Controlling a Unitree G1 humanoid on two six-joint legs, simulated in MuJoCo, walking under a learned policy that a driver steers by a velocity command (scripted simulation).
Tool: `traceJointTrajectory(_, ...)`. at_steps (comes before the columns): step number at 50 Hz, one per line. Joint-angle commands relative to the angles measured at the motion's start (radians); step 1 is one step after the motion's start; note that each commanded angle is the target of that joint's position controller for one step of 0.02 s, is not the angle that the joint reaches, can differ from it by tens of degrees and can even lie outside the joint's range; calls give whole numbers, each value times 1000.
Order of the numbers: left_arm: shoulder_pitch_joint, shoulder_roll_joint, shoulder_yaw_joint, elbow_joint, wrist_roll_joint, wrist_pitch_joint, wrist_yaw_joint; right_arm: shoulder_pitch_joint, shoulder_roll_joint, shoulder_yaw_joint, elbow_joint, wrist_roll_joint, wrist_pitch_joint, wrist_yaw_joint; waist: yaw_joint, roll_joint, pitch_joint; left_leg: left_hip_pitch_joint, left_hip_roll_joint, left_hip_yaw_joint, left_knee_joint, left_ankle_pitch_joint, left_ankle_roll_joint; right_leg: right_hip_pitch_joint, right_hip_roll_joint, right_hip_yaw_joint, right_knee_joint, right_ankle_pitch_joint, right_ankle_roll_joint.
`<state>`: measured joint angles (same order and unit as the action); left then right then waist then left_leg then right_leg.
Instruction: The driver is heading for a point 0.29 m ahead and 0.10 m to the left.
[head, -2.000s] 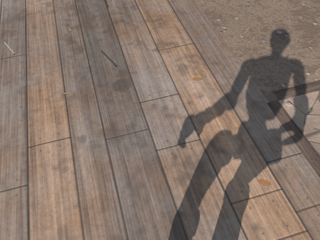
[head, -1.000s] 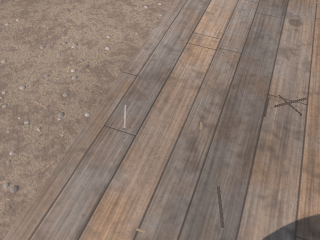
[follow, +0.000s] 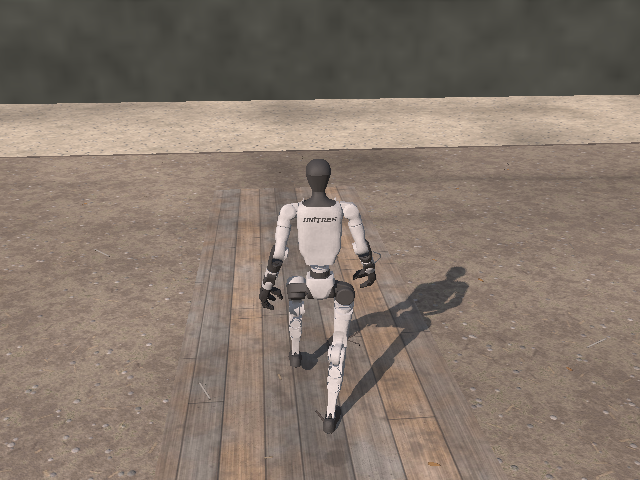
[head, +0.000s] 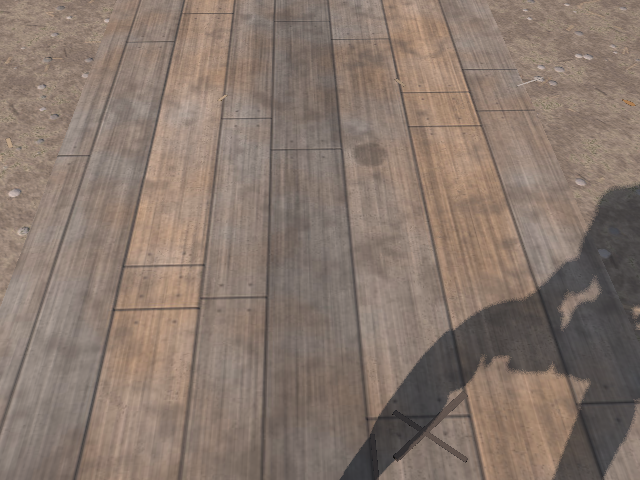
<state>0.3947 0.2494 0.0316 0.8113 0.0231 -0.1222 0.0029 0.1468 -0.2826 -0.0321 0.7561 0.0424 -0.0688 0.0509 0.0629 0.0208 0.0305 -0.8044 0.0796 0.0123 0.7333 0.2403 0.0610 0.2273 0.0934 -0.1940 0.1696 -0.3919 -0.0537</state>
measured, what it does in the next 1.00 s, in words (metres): walks ahead: left foot, then right foot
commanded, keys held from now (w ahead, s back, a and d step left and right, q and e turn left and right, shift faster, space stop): w+q+shift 0.06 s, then shift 0.94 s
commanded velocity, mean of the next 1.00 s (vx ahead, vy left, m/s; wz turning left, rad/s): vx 0.29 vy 0.00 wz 0.21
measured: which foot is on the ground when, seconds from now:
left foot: up 0.00-0.08, down 0.10-0.58, up 0.60-0.82, down 0.84-1.00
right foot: down 0.00-0.10, up 0.12-0.52, down 0.54-1.00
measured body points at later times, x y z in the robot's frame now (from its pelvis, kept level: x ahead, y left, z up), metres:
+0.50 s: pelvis +0.36 +0.03 +0.01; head +0.39 +0.05 +0.46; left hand +0.50 +0.31 -0.08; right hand +0.49 -0.22 -0.10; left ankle +0.28 +0.07 -0.72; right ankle +0.56 -0.06 -0.69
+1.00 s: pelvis +0.47 +0.06 +0.01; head +0.48 +0.07 +0.46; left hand +0.53 +0.33 -0.12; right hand +0.61 -0.17 -0.12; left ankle +0.43 +0.18 -0.72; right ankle +0.56 -0.04 -0.72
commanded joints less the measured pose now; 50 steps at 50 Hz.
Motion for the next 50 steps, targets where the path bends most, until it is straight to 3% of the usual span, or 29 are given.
traceJointTrajectory(1, -30, 202, 47, -53, 4, 15, 28, -86, -85, -27, -102, 6, -22, 29, -49, -91, 41, 224, -110, 147, -77, -17, 38, -107, -250, -37, 45, 1185, 59)
traceJointTrajectory(3, -90, 267, 68, -69, 4, 54, 49, 100, -143, -57, -80, 17, 6, 24, -180, -182, -53, 397, -166, 182, -22, -200, 69, -56, -299, -37, 309, 1601, 62)
traceJointTrajectory(4, -157, 272, 71, -85, 2, 63, 47, 344, -206, -87, -17, 4, 30, 13, -297, -170, -133, 632, -161, 122, -12, -239, 109, -137, -305, -8, 569, 1630, 49)
traceJointTrajectory(5, -237, 249, 66, -94, -24, 55, 30, 535, -225, -100, 33, -10, 48, -10, -402, -58, -157, 880, -103, 0, -160, -117, 148, -310, -208, -17, 972, 1238, 53)
traceJointTrajectory(6, -118, 5, 3, -147, -8, 14, -6, 447, -236, -83, 33, -51, 40, -21, -182, 438, -135, 1129, 16, -303, -93, 104, 255, -800, 25, 102, 1433, -183, 101)
traceJointTrajectory(7, 46, 35, -19, -147, -49, -24, -25, 343, -213, -70, -33, -91, 10, -20, -107, 293, -399, 1237, 211, -758, -270, -248, 409, -920, 25, 352, 1571, -229, 55)
traceJointTrajectory(8, -90, 146, 2, -147, -68, -35, -27, 315, -157, -69, -66, -69, 2, -16, -168, 49, -304, 1100, 200, -748, -410, -358, 341, -904, -29, 353, 1458, -135, 8)
traceJointTrajectory(9, -169, 152, 11, -177, -74, -33, -20, 221, -145, -59, -72, -50, -10, -8, -98, -124, -110, 870, 185, -658, -462, -362, 293, -906, -77, 320, 1328, -53, -2)
traceJointTrajectory(10, -188, 146, 11, -172, -57, -21, -9, 148, -133, -53, -83, -44, -23, -4, -60, -151, -46, 711, 177, -596, -453, -174, 283, -863, -115, 306, 1260, -20, 16)
traceJointTrajectory(12, -128, 174, 25, -152, -32, 20, 1, 95, -115, -42, -98, -56, -28, -10, -12, -108, -34, 530, 106, -403, -453, 111, 241, -729, -177, 303, 1151, 13, 54)
traceJointTrajectory(14, -154, 139, 17, -159, -16, 40, 15, 111, -111, -37, -72, -44, -34, -24, -19, -74, -27, 461, 45, -258, -459, 311, 212, -708, -184, 254, 987, 59, 85)
traceJointTrajectory(16, -198, 95, 5, -175, -7, 50, 25, 144, -133, -41, -47, -45, -31, -43, -39, -21, -75, 501, -8, -161, -430, 469, 171, -712, -160, 220, 825, 179, 105)
traceJointTrajectory(20, -324, 78, 0, -180, -15, 45, 9, 195, -111, -33, -15, -23, 19, -80, -123, 26, -145, 657, -53, -102, -389, 320, 66, -704, -108, 196, 495, 489, 116)
traceJointTrajectory(24, -376, 104, 11, -183, -8, 22, -24, 195, -97, -29, -1, -48, 50, -97, -140, 69, -112, 740, 7, -176, -324, 187, 63, -708, -92, 214, 358, 504, 86)
traceJointTrajectory(26, -298, 127, 22, -152, 4, 8, -30, 156, -92, -27, -3, -54, 54, -94, -89, 62, -110, 771, 27, -208, -218, 237, 59, -662, -88, 213, 289, 481, 41)
traceJointTrajectory(27, -222, 137, 26, -125, 13, -2, -28, 132, -91, -26, -9, -54, 52, -90, -46, 49, -137, 750, -4, -190, -127, 254, 35, -548, -100, 214, 216, 642, 10)
traceJointTrajectory(28, -163, 178, 31, -116, 31, -7, -20, 150, -81, -23, -28, -71, 43, -85, -49, -19, -221, 630, -71, -182, 14, 87, -3, -327, -202, 327, 295, 1009, -62)
traceJointTrajectory(29, -123, 155, 22, -111, 43, 6, -15, 286, -43, -11, 3, -61, 36, -78, -65, -177, -345, 418, -148, -170, 279, -405, -95, -68, -418, 543, 372, 1285, -271)
traceJointTrajectory(30, -65, 91, 13, -87, 22, 23, -12, 269, -86, -14, 11, -49, 42, -64, -19, -236, -412, 328, -175, -169, 404, -927, -123, -30, -499, 682, 315, 1248, -346)
traceJointTrajectory(31, -115, 94, 10, -92, -4, 37, -8, 201, -136, -30, 0, -34, 58, -57, -21, -134, -333, 299, -136, -197, 458, -919, -117, -131, -470, 674, 275, 987, -302)
traceJointTrajectory(33, -253, 87, 3, -115, -15, 65, -1, 126, -107, -31, -2, -34, 105, -67, -62, -45, -159, 293, -81, -142, 408, -844, -121, -392, -397, 585, 181, 534, -215)
traceJointTrajectory(35, -331, 112, 12, -120, -1, 89, -1, 145, -60, -23, 12, -42, 132, -78, -106, -125, -84, 435, -67, -81, 189, -773, -125, -604, -292, 471, 103, 297, -145)
traceJointTrajectory(37, -311, 111, 18, -104, 3, 101, 1, 166, -32, -16, 40, -49, 127, -82, -94, -163, -115, 534, -75, -48, 41, -683, -122, -616, -254, 411, 97, 281, -139)
traceJointTrajectory(39, -299, 109, 18, -87, -12, 103, 5, 180, -35, -19, 65, -50, 119, -78, -102, -148, -153, 622, -77, -31, -113, -504, -99, -604, -252, 390, 117, 189, -129)
traceJointTrajectory(41, -266, 87, 11, -62, -17, 101, 7, 152, -46, -22, 65, -69, 114, -76, -100, -126, -133, 683, -70, -36, -231, -421, -59, -645, -221, 373, 120, -15, -66)
traceJointTrajectory(42, -252, 73, 5, -52, -9, 98, 5, 124, -77, -25, 48, -83, 112, -80, -87, -85, -102, 672, -7, -105, -273, -435, -28, -671, -196, 355, 146, -93, -18)
traceJointTrajectory(43, -239, 80, 11, -57, -4, 97, 2, 95, -129, -39, 55, -75, 110, -84, -40, 26, -53, 532, 7, -137, -296, -628, 9, -625, -135, 286, 168, -75, 20)
traceJointTrajectory(45, -273, 71, 12, -48, 1, 95, 8, 65, -56, -21, 62, -72, 85, -83, -45, 44, -34, 404, -6, -136, -356, -737, -5, -481, -116, 254, 247, 75, 42)
traceJointTrajectory(50, -239, 63, 16, 6, -9, 99, 18, 92, -56, -19, 99, -56, 41, -80, -48, 20, -54, 465, -16, -119, -327, -499, -31, -429, -119, 251, 298, 296, 22)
